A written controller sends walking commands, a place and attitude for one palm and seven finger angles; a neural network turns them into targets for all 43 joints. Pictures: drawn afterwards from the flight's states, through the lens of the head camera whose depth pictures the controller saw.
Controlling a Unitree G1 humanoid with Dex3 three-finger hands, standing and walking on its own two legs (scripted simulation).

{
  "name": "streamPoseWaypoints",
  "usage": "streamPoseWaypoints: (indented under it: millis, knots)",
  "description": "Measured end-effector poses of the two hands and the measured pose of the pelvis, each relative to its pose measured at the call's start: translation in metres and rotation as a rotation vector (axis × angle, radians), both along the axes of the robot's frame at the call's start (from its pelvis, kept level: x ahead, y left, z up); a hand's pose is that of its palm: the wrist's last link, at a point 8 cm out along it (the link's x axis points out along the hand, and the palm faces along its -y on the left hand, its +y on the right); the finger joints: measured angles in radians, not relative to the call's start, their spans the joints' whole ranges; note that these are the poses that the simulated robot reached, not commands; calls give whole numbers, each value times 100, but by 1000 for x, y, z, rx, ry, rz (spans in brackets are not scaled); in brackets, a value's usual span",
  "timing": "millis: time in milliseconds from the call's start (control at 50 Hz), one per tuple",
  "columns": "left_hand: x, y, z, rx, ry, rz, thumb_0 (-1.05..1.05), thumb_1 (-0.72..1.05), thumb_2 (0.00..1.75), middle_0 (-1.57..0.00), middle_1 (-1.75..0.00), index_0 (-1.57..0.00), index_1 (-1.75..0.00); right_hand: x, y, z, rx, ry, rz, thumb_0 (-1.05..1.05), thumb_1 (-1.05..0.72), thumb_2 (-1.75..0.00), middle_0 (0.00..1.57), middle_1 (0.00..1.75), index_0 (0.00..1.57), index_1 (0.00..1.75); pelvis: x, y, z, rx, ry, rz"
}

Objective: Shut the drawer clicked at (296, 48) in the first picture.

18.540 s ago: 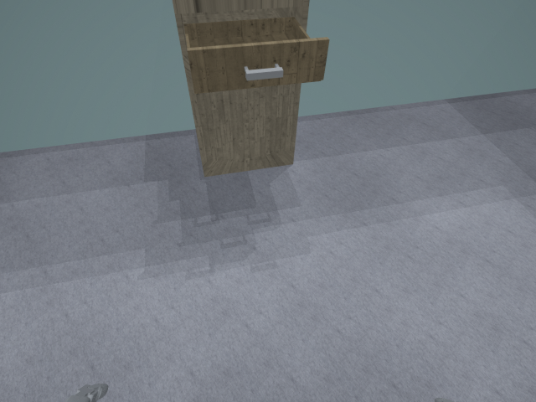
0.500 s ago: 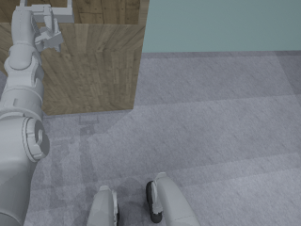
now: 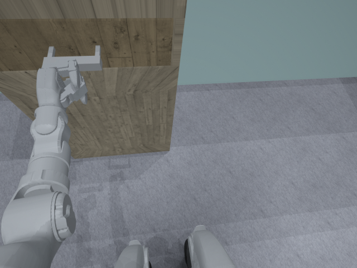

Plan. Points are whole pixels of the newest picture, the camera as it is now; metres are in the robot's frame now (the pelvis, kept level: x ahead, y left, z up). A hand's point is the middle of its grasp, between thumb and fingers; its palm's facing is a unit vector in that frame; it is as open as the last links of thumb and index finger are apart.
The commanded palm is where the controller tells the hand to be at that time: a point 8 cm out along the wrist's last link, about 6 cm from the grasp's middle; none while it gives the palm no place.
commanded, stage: draw the hand back to the body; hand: left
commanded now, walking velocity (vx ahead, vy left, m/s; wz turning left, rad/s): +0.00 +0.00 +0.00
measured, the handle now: (74, 57) +0.59 +0.20 +0.05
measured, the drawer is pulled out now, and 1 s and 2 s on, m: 0.00 0.00 0.00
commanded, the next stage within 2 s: step back with the hand held close in 1.28 s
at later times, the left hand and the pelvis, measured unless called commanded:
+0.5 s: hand (31, 137) +0.34 +0.19 +0.15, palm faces +0.09 -0.98 -0.17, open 3.3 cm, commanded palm +0.30 +0.25 +0.16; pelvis +0.02 -0.01 +0.06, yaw +2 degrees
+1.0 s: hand out of the picture +0.21 +0.23 +0.23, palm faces +0.38 -0.85 -0.36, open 3.3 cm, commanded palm +0.16 +0.27 +0.24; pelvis +0.02 -0.01 +0.08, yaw +2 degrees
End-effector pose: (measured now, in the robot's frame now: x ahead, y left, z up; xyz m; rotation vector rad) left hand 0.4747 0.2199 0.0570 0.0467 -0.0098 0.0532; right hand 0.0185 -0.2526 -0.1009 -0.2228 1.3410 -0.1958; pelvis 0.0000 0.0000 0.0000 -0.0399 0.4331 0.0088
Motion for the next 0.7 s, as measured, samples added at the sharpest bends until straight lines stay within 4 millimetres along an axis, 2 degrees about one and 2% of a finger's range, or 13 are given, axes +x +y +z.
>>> streamPoseWaypoints:
  millis: [100,220,300,380,420,520,700]
  knots:
    - [-40,15,24,23,-14,-11,2,89,89,-139,-159,-140,-160,33,2,16,35,-84,-7,1,-91,-89,20,30,21,30,16,-1,20,7,-46,-9]
    - [-88,28,44,-10,9,2,1,90,89,-140,-160,-140,-160,86,3,36,37,-227,65,1,-90,-89,21,30,21,30,25,-4,37,4,-130,25]
    - [-108,28,55,-10,-2,-9,2,90,90,-140,-160,-141,-160,121,2,49,20,-341,113,1,-90,-89,21,30,21,30,24,-4,41,6,-173,42]
    - [-129,20,74,4,-38,-53,2,90,90,-140,-160,-141,-160,146,6,62,27,-459,135,1,-90,-89,20,30,21,30,22,-3,46,11,-215,41]
    - [-140,19,83,2,-49,-58,2,90,90,-140,-160,-141,-160,155,10,68,39,-507,143,1,-90,-89,20,30,20,30,21,-4,48,16,-237,39]
    - [-171,27,104,145,-20,65,1,90,90,-140,-159,-141,-160,168,20,83,54,-571,136,1,-90,-89,20,30,21,30,18,-7,58,31,-309,27]
    - [-233,42,135,246,-10,233,2,90,90,-140,-159,-141,-160,178,35,96,66,-606,193,1,-90,-89,21,30,21,30,16,-7,73,37,-412,35]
